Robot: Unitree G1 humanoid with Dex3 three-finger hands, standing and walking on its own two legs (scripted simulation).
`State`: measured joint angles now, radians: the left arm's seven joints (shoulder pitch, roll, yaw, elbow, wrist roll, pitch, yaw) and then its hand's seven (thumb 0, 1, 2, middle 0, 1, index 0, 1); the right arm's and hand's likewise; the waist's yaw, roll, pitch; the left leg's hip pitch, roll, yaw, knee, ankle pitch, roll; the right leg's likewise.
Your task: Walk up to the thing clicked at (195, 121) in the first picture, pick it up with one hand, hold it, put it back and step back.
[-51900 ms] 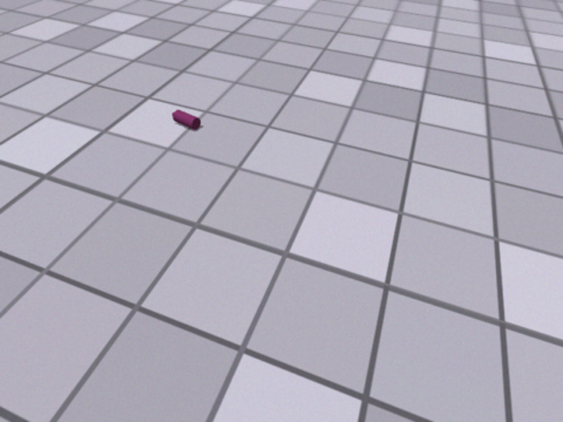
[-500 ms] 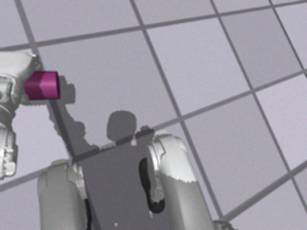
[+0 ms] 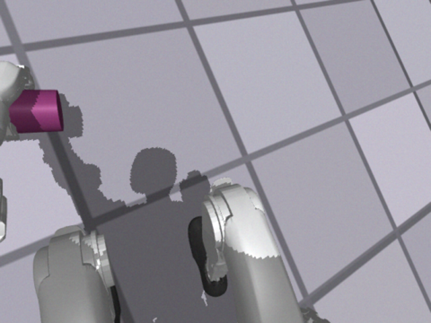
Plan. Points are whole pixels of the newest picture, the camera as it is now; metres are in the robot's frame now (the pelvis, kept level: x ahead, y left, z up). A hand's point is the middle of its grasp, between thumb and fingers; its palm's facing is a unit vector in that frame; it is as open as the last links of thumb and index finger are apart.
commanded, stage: lower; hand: left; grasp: from above
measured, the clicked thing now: out of the picture +0.55 +0.22 -0.20
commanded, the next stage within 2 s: rest in 0.42 s
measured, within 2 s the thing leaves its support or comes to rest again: rests again in 1.78 s
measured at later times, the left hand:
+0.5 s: hand (15, 119) +0.54 +0.20 -0.21, palm faces -0.46 +0.00 -0.89, open 10.3 cm
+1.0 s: hand (23, 127) +0.53 +0.20 -0.25, palm faces -0.49 -0.02 -0.87, open 10.3 cm
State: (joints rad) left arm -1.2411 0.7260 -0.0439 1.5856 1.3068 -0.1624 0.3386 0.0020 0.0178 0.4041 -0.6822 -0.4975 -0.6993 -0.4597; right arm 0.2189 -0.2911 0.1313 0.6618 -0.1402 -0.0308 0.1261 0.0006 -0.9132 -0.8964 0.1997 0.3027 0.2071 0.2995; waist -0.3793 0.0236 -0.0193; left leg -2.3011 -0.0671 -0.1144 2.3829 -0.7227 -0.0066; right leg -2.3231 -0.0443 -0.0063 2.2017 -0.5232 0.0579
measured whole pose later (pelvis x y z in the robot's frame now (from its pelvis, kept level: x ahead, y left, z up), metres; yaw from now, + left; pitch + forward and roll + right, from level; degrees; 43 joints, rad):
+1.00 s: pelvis +0.00 +0.00 -0.02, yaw -4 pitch +34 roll -13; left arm -1.25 0.89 -0.01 1.66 1.36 -0.20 0.44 0.00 0.01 0.45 -0.66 -0.52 -0.68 -0.49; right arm 0.21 -0.35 0.24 0.58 -0.20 -0.12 0.17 0.00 -0.91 -0.89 0.20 0.30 0.21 0.30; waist -0.46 -0.06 0.13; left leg -2.34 -0.07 -0.19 2.47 -0.74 0.00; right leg -2.33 -0.03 -0.07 2.23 -0.52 0.06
